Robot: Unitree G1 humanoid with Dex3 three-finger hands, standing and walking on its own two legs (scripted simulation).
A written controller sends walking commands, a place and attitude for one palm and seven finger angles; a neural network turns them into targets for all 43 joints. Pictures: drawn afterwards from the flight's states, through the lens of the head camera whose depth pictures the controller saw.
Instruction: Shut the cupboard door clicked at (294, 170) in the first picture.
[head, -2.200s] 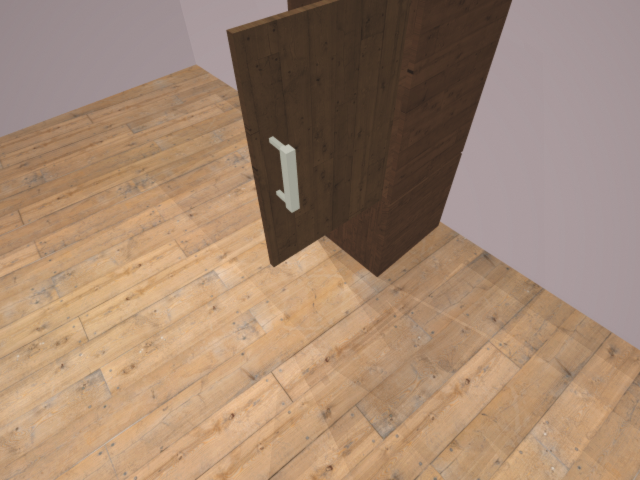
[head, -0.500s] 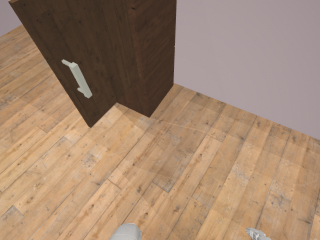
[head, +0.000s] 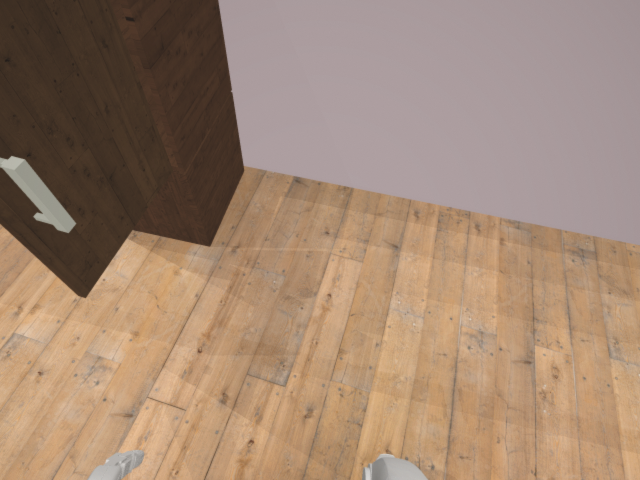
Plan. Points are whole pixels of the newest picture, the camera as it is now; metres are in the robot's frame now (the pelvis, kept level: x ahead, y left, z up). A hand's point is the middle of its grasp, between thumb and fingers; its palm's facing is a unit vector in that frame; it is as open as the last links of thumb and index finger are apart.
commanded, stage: walk around to get in front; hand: left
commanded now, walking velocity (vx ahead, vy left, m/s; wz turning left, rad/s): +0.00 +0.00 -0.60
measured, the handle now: (30, 194) +0.48 +0.50 -0.03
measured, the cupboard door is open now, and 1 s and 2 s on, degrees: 87 87 87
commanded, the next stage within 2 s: none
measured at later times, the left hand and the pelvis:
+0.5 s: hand (214, 435) +0.18 +0.17 -0.18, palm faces -0.30 -0.93 -0.19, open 7.4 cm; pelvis +0.03 +0.00 -0.01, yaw -19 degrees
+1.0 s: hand (282, 401) +0.23 +0.07 -0.16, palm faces -0.58 -0.77 -0.26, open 7.4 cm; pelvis +0.04 -0.04 +0.00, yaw -37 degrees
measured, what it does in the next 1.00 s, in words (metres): steps on the spot, turning right: right foot, then left foot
